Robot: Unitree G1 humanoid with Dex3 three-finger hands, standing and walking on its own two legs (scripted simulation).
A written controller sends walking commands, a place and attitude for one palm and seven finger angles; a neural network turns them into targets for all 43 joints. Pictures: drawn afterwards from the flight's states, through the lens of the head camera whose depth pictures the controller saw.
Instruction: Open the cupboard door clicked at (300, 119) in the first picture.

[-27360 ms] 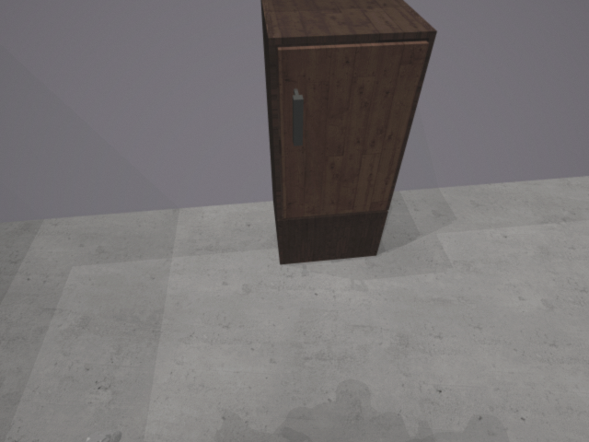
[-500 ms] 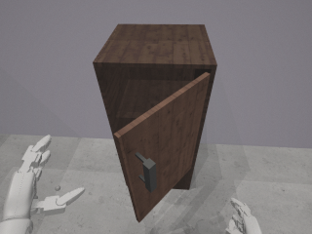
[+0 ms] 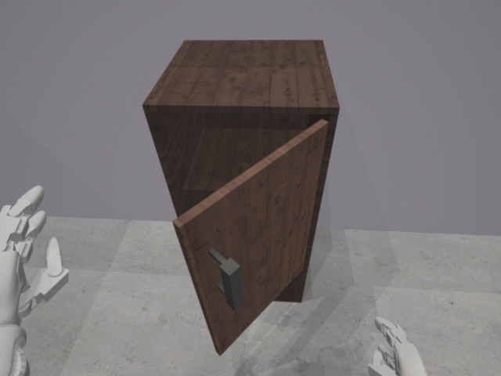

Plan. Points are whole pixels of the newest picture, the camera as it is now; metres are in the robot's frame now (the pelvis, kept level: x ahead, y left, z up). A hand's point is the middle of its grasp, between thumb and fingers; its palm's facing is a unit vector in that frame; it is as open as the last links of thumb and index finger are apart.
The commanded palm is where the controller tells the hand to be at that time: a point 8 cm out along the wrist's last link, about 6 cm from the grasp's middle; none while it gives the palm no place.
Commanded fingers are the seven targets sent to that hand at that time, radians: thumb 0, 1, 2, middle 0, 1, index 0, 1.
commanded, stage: draw the hand back to the body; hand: left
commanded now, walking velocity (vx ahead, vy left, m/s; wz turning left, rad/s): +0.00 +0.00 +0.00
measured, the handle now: (225, 278) +0.30 +0.10 -0.04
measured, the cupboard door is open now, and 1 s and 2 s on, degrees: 50 50 50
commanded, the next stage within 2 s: step back with the hand held close in 0.18 s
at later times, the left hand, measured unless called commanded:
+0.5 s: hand (76, 264) +0.20 +0.25 +0.15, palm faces +0.39 -0.79 -0.48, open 7.5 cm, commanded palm +0.14 +0.29 +0.17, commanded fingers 0.00 0.90 0.90 -0.20 -0.30 -0.20 -0.30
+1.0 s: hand (2, 331) +0.11 +0.29 +0.15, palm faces +0.40 -0.77 -0.50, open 7.5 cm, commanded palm +0.05 +0.33 +0.17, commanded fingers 0.00 0.90 0.90 -0.20 -0.30 -0.20 -0.30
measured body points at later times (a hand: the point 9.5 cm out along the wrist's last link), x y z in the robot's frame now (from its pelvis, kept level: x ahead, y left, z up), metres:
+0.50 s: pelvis -0.01 -0.01 +0.00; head +0.00 -0.03 +0.45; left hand +0.17 +0.29 +0.18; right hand +0.18 -0.25 -0.09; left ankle -0.01 +0.09 -0.74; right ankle -0.02 -0.10 -0.74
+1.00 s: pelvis -0.08 +0.03 -0.01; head -0.07 +0.03 +0.44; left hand +0.09 +0.33 +0.17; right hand +0.09 -0.22 -0.08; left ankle -0.01 +0.09 -0.74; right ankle -0.04 -0.10 -0.74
